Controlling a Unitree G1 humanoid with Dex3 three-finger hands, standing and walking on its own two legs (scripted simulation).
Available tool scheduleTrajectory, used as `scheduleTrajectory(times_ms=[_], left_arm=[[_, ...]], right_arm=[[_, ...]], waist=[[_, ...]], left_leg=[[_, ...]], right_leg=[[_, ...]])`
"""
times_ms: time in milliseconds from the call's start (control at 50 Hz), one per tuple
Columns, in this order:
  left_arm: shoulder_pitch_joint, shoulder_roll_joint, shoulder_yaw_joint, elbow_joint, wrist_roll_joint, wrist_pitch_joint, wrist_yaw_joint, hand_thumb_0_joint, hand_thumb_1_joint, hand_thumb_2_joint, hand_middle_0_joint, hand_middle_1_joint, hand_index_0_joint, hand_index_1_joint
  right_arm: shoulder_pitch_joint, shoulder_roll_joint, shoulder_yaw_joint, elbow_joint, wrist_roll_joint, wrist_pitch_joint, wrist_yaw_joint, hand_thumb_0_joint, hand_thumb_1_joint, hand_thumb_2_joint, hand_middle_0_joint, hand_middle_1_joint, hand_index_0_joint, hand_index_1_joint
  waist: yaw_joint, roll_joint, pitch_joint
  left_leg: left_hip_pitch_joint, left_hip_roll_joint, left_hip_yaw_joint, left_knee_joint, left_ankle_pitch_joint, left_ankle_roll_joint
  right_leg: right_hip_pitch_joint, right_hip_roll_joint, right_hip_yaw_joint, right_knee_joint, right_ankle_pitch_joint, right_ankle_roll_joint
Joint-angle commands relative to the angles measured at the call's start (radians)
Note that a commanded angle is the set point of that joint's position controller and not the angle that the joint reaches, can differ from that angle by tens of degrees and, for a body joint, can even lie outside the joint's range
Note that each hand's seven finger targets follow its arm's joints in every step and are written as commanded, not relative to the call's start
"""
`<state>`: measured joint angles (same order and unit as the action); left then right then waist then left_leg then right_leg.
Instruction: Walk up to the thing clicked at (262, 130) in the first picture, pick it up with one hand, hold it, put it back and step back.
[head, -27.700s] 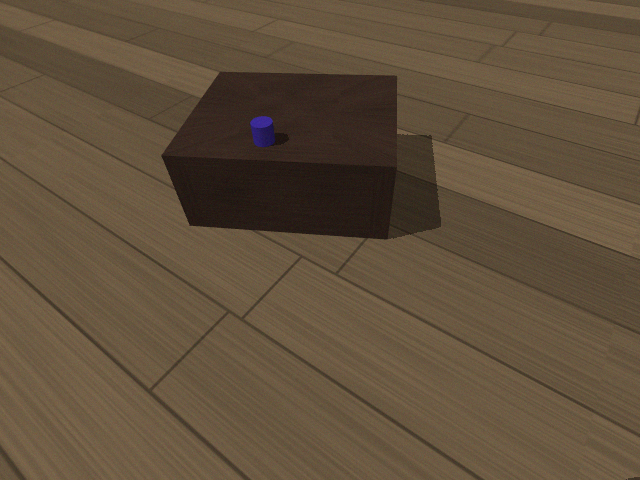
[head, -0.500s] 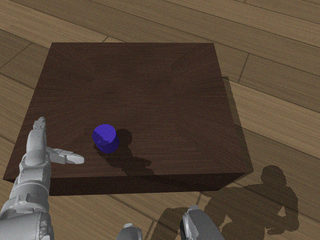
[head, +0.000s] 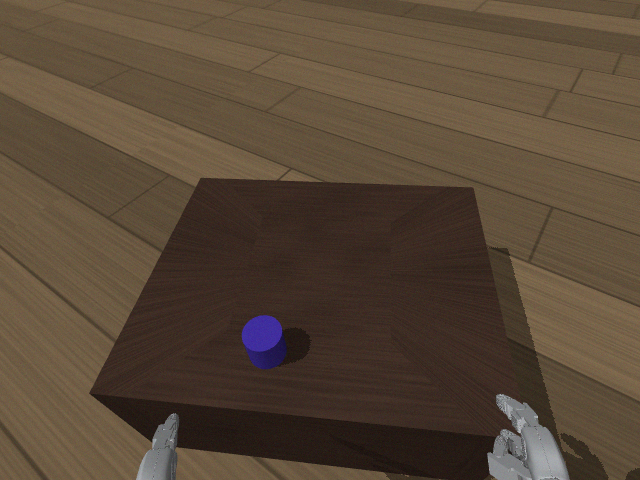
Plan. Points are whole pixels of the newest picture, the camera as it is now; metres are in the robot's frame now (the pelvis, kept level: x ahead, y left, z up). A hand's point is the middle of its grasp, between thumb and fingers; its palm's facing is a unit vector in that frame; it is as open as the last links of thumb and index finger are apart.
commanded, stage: home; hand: left
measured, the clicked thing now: (265, 342) +0.49 +0.17 -0.31
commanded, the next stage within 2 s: stand in 1.98 s
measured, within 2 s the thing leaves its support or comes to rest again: neither
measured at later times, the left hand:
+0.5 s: hand out of the picture +0.16 +0.18 -0.08, palm faces +0.04 -0.95 -0.31, open 17.5 cm
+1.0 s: hand out of the picture +0.05 +0.24 -0.11, palm faces +0.04 -0.92 -0.39, open 17.5 cm
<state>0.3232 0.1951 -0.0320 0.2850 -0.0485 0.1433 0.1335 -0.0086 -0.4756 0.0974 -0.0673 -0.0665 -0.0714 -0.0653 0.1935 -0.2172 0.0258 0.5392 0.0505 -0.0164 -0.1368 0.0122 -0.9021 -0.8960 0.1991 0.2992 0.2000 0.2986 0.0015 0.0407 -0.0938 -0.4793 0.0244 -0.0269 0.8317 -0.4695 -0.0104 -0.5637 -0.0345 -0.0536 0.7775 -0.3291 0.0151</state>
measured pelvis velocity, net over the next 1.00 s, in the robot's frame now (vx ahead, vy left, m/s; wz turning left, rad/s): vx -0.01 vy -0.01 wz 0.04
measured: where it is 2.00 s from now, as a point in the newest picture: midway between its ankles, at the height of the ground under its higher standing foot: outside the picture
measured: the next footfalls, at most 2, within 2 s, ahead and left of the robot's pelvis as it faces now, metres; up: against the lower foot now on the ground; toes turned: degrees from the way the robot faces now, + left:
none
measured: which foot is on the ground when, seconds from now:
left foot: down 0.00-1.00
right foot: down 0.00-1.00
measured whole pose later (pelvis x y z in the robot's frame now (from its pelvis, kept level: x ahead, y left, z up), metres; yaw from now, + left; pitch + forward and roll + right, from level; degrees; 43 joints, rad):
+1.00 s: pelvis -0.01 -0.01 +0.03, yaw +2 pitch -4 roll +0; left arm 0.22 0.31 0.00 0.98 0.03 0.01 0.04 -0.01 -0.55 0.05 -0.05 -0.05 -0.06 -0.05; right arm 0.24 -0.31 -0.03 0.95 -0.03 0.03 -0.01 0.01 -0.90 -0.90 0.20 0.30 0.20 0.30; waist 0.01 0.05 0.02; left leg -0.12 0.00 -0.05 0.49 -0.29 -0.02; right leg -0.21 -0.06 -0.08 0.49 -0.20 0.01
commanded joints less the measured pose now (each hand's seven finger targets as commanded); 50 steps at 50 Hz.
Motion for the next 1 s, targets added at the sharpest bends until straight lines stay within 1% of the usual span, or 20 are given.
scheduleTrajectory(times_ms=[0,100,140,160,180,200,240,260,300,340,400,420,440,480,580,620,720,820,940,980], left_arm=[[-0.122,0.158,0.080,-0.304,0.011,-0.037,0.015,0.000,-0.494,0.088,-0.055,-0.061,-0.054,-0.062],[-0.114,0.154,0.079,-0.343,0.022,-0.028,0.024,0.000,-0.533,0.065,-0.051,-0.054,-0.050,-0.055],[-0.039,0.100,0.041,-0.267,0.028,-0.014,0.024,0.000,-0.556,0.052,-0.049,-0.051,-0.048,-0.051],[-0.006,0.109,0.057,-0.289,0.026,-0.011,0.026,0.000,-0.551,0.054,-0.049,-0.051,-0.048,-0.052],[0.028,0.094,0.048,-0.265,0.028,-0.005,0.025,0.000,-0.546,0.057,-0.049,-0.052,-0.049,-0.053],[-0.029,0.105,0.039,-0.304,0.030,-0.006,0.026,0.000,-0.548,0.056,-0.049,-0.052,-0.049,-0.053],[0.012,0.117,0.053,-0.304,0.032,-0.001,0.033,0.000,-0.554,0.053,-0.049,-0.051,-0.048,-0.052],[0.021,0.109,0.045,-0.293,0.033,-0.001,0.032,0.000,-0.545,0.058,-0.050,-0.053,-0.049,-0.054],[0.104,0.083,0.044,-0.196,0.033,0.010,0.028,0.000,-0.567,0.045,-0.047,-0.050,-0.047,-0.050],[0.023,0.130,0.072,-0.295,0.033,-0.001,0.030,0.000,-0.557,0.052,-0.048,-0.052,-0.048,-0.052],[0.049,0.128,0.077,-0.287,0.036,-0.004,0.027,0.000,-0.566,0.047,-0.047,-0.051,-0.047,-0.051],[-0.051,0.214,0.118,0.024,0.129,-0.072,-0.031,0.000,-0.583,0.036,-0.046,-0.048,-0.045,-0.048],[-0.033,0.233,0.123,0.068,0.136,-0.102,-0.056,0.000,-0.562,0.048,-0.048,-0.051,-0.047,-0.051],[-0.046,0.225,0.110,0.117,0.127,-0.134,-0.080,0.000,-0.540,0.061,-0.050,-0.055,-0.050,-0.055],[-0.116,0.237,0.095,0.273,0.107,-0.164,-0.101,0.000,-0.501,0.084,-0.054,-0.062,-0.054,-0.062],[-0.128,0.246,0.094,0.335,0.106,-0.169,-0.101,0.000,-0.536,0.064,-0.050,-0.056,-0.050,-0.056],[-0.124,0.274,0.093,0.455,0.092,-0.176,-0.092,0.000,-0.564,0.047,-0.048,-0.052,-0.047,-0.052],[-0.142,0.290,0.085,0.547,0.087,-0.170,-0.083,0.000,-0.570,0.044,-0.047,-0.051,-0.047,-0.051],[-0.160,0.320,0.080,0.641,0.086,-0.163,-0.085,0.000,-0.596,0.029,-0.044,-0.047,-0.044,-0.047],[-0.166,0.326,0.079,0.665,0.085,-0.164,-0.086,0.000,-0.589,0.033,-0.045,-0.048,-0.045,-0.048]], right_arm=[[-0.037,-0.110,-0.035,-0.140,-0.012,-0.055,-0.030,0.000,-0.895,-0.902,0.201,0.301,0.201,0.301],[-0.024,-0.095,-0.026,-0.128,-0.029,-0.082,-0.047,0.000,-0.895,-0.902,0.201,0.301,0.201,0.301],[-0.022,-0.093,-0.024,-0.129,-0.035,-0.093,-0.047,0.000,-0.895,-0.902,0.201,0.301,0.201,0.301],[-0.021,-0.093,-0.026,-0.133,-0.035,-0.095,-0.047,0.000,-0.895,-0.902,0.201,0.301,0.201,0.301],[-0.032,-0.095,-0.027,-0.144,-0.036,-0.095,-0.046,0.000,-0.896,-0.902,0.201,0.301,0.201,0.301],[-0.029,-0.100,-0.029,-0.136,-0.038,-0.099,-0.046,0.000,-0.896,-0.902,0.201,0.301,0.201,0.301],[-0.027,-0.103,-0.032,-0.128,-0.036,-0.105,-0.041,0.000,-0.896,-0.902,0.201,0.301,0.201,0.301],[-0.026,-0.104,-0.036,-0.126,-0.036,-0.108,-0.041,0.000,-0.896,-0.902,0.201,0.301,0.201,0.301],[-0.034,-0.099,-0.032,-0.133,-0.034,-0.109,-0.033,0.000,-0.896,-0.902,0.201,0.301,0.201,0.301],[-0.036,-0.102,-0.038,-0.141,-0.033,-0.108,-0.028,0.000,-0.896,-0.902,0.201,0.301,0.201,0.301],[-0.028,-0.100,-0.037,-0.138,-0.032,-0.112,-0.023,0.000,-0.896,-0.902,0.201,0.301,0.201,0.301],[-0.021,-0.211,-0.089,0.062,-0.136,-0.058,0.034,0.000,-0.897,-0.901,0.201,0.301,0.201,0.301],[0.000,-0.225,-0.102,0.088,-0.136,-0.035,0.056,0.000,-0.896,-0.901,0.201,0.301,0.201,0.301],[-0.002,-0.212,-0.102,0.089,-0.130,-0.018,0.078,0.000,-0.897,-0.901,0.201,0.301,0.200,0.301],[-0.027,-0.221,-0.105,0.130,-0.108,-0.014,0.108,0.000,-0.897,-0.901,0.200,0.301,0.200,0.301],[-0.023,-0.225,-0.105,0.157,-0.108,-0.009,0.112,0.000,-0.897,-0.901,0.201,0.301,0.200,0.301],[0.017,-0.238,-0.106,0.225,-0.098,-0.001,0.112,0.000,-0.897,-0.901,0.200,0.301,0.200,0.301],[0.023,-0.256,-0.102,0.287,-0.089,0.012,0.108,0.000,-0.898,-0.901,0.200,0.301,0.200,0.301],[0.007,-0.271,-0.090,0.348,-0.086,0.022,0.109,0.000,-0.898,-0.901,0.200,0.301,0.200,0.301],[0.010,-0.275,-0.087,0.362,-0.084,0.023,0.111,0.000,-0.898,-0.901,0.200,0.301,0.200,0.301]], waist=[[-0.042,-0.049,-0.090],[-0.047,-0.011,-0.118],[-0.047,-0.027,-0.103],[-0.025,-0.015,-0.121],[-0.030,-0.030,-0.126],[-0.032,-0.028,-0.140],[-0.011,-0.030,-0.100],[-0.013,-0.036,-0.102],[-0.005,-0.063,-0.056],[-0.002,-0.056,-0.067],[0.001,-0.046,-0.066],[0.014,-0.028,-0.012],[0.005,-0.014,-0.058],[0.009,0.001,-0.041],[0.011,0.015,0.043],[0.009,-0.020,0.073],[0.000,-0.049,0.059],[-0.002,-0.026,0.057],[0.007,-0.045,0.132],[0.007,-0.030,0.147]], left_leg=[[-0.023,-0.029,0.041,-0.149,0.215,0.025],[0.016,-0.035,0.040,-0.136,0.240,0.024],[0.007,-0.036,0.038,-0.132,0.250,0.024],[0.013,-0.040,0.040,-0.131,0.257,0.022],[0.014,-0.040,0.038,-0.131,0.260,0.023],[0.020,-0.039,0.036,-0.131,0.269,0.021],[0.007,-0.037,0.029,-0.141,0.259,0.017],[0.003,-0.034,0.025,-0.142,0.268,0.015],[-0.025,-0.029,0.022,-0.147,0.272,0.012],[-0.032,-0.033,0.026,-0.146,0.244,0.017],[-0.037,-0.032,0.029,-0.150,0.230,0.018],[0.030,0.026,-0.055,-0.194,0.314,0.007],[0.089,0.034,-0.056,-0.203,0.303,0.028],[0.108,0.031,-0.059,-0.249,0.202,0.042],[0.096,0.037,-0.088,-0.330,0.148,0.032],[0.110,0.034,-0.089,-0.346,0.179,0.027],[0.211,0.040,-0.087,-0.367,0.363,0.019],[0.254,0.049,-0.093,-0.410,0.383,0.018],[0.253,0.047,-0.097,-0.475,0.273,0.016],[0.230,0.047,-0.099,-0.489,0.249,0.017]], right_leg=[[0.179,0.030,-0.009,-0.117,0.139,-0.019],[0.200,0.021,-0.001,-0.109,0.174,-0.021],[0.204,0.019,-0.004,-0.106,0.186,-0.020],[0.217,0.017,-0.005,-0.108,0.190,-0.021],[0.218,0.018,-0.008,-0.112,0.192,-0.019],[0.217,0.021,-0.011,-0.108,0.197,-0.020],[0.218,0.022,-0.020,-0.112,0.168,-0.023],[0.211,0.027,-0.024,-0.107,0.170,-0.025],[0.197,0.033,-0.033,-0.104,0.161,-0.028],[0.202,0.028,-0.030,-0.115,0.145,-0.023],[0.202,0.028,-0.022,-0.109,0.129,-0.025],[0.266,-0.041,0.047,-0.109,0.169,-0.060],[0.264,-0.050,0.060,-0.113,0.159,-0.065],[0.243,-0.052,0.058,-0.150,0.100,-0.062],[0.291,-0.052,0.063,-0.210,0.100,-0.039],[0.306,-0.055,0.063,-0.236,0.105,-0.038],[0.368,-0.071,0.060,-0.272,0.253,-0.041],[0.414,-0.078,0.050,-0.318,0.267,-0.035],[0.407,-0.084,0.068,-0.410,0.103,-0.026],[0.425,-0.084,0.069,-0.424,0.094,-0.021]])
